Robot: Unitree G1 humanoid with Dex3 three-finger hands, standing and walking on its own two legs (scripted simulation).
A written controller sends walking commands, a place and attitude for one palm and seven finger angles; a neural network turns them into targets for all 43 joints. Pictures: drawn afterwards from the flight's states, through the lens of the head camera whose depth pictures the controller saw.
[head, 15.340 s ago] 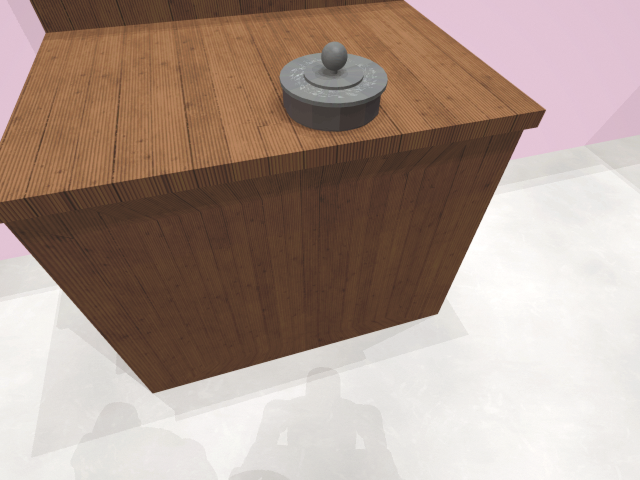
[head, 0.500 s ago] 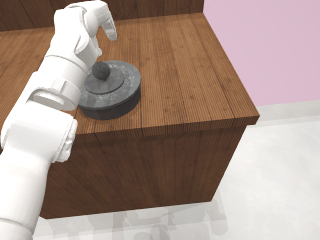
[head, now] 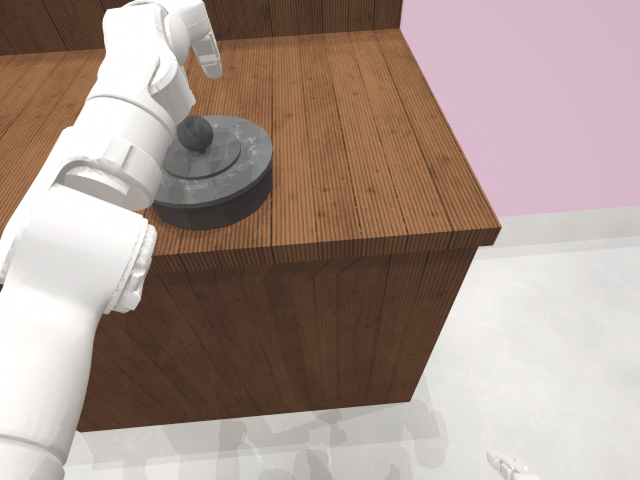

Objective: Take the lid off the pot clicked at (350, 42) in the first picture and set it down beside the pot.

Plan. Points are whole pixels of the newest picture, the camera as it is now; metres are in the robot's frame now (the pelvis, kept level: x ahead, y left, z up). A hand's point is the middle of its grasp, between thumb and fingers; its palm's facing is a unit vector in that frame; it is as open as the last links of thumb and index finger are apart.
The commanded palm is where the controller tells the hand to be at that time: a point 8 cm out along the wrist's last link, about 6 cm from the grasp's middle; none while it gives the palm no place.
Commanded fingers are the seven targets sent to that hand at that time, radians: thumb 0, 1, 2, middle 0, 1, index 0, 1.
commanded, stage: move the open hand above the knob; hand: left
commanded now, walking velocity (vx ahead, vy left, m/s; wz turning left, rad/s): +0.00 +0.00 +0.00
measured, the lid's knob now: (195, 133) +0.53 +0.16 +0.17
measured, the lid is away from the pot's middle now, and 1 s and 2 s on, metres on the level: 0.00 0.00 0.00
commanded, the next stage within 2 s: lower the open fingers around the knob in 0.06 s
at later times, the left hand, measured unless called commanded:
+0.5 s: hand (192, 98) +0.50 +0.13 +0.24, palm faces -0.28 -0.09 -0.96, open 9.9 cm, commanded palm +0.48 +0.14 +0.29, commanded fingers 0.00 -0.41 1.74 -0.89 -0.08 -0.89 -0.08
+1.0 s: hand (188, 124) +0.49 +0.15 +0.21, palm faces -0.32 -0.09 -0.94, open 9.9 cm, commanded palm +0.49 +0.15 +0.26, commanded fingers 0.00 -0.41 1.74 -0.89 -0.08 -0.89 -0.08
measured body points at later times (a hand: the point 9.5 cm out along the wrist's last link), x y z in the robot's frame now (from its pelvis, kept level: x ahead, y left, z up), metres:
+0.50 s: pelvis +0.02 +0.01 +0.00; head +0.04 -0.02 +0.45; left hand +0.51 +0.14 +0.29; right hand +0.11 -0.25 -0.14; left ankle -0.01 +0.11 -0.74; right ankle -0.02 -0.11 -0.74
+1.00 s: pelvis +0.00 +0.01 +0.00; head +0.04 -0.01 +0.45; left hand +0.50 +0.15 +0.26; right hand +0.09 -0.25 -0.14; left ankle -0.01 +0.11 -0.74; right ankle -0.02 -0.11 -0.74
